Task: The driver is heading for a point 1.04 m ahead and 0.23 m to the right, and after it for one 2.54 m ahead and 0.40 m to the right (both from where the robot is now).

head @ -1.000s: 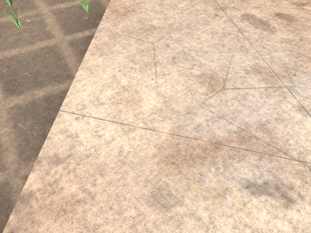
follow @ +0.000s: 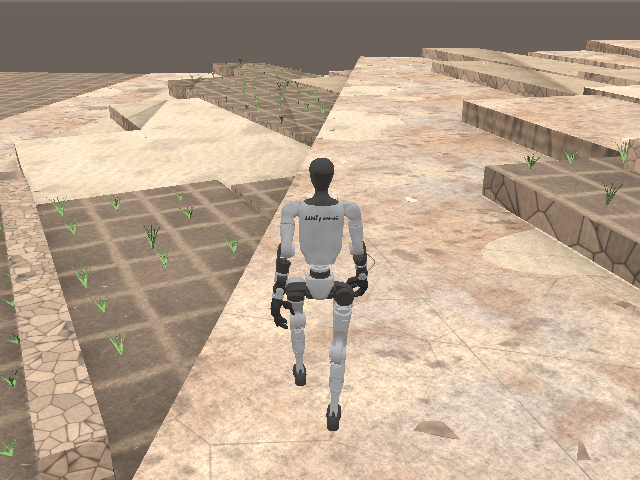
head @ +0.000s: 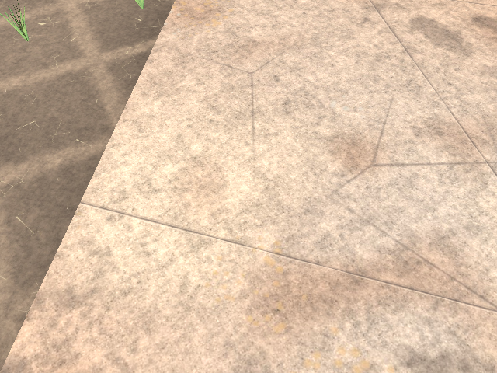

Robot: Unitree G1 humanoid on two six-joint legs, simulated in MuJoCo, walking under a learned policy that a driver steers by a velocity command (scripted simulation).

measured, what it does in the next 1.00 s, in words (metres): walks ahead, turning right: left foot, then right foot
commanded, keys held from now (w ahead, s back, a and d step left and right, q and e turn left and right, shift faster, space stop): w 0.28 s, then w+e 0.72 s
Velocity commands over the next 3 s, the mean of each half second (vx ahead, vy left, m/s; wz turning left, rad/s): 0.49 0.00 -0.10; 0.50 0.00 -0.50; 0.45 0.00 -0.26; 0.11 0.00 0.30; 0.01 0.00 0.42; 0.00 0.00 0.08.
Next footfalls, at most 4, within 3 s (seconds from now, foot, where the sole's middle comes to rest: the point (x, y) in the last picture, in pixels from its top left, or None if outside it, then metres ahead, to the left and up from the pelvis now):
0.12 left None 0.24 0.08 -0.77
0.68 right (306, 347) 0.53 -0.08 -0.77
1.22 left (294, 230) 0.90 -0.05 -0.77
1.72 right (363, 217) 0.95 -0.27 -0.77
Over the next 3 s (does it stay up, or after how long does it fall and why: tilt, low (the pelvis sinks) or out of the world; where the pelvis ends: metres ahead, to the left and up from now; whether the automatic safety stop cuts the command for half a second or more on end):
stays up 0.86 -0.13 0.01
